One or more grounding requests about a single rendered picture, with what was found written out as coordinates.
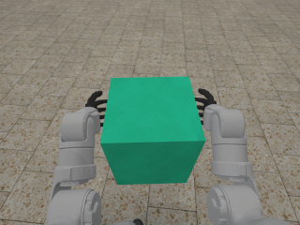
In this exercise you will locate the carton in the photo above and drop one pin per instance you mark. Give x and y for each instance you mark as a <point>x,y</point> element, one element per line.
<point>152,132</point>

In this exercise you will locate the robot left forearm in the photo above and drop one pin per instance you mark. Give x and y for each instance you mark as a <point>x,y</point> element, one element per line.
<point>77,137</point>

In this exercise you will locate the robot right forearm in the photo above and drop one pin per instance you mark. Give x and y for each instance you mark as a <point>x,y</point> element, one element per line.
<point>229,146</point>

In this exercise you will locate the robot right hand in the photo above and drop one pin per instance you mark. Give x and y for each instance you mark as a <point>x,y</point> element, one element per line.
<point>209,101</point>

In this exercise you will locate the right robot upper arm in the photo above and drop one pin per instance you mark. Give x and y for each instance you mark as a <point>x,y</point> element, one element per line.
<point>237,205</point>

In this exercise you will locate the robot left hand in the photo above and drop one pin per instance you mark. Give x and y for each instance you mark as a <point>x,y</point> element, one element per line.
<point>94,104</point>

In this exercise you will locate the left robot upper arm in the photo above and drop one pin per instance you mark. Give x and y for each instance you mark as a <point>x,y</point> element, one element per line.
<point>75,207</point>

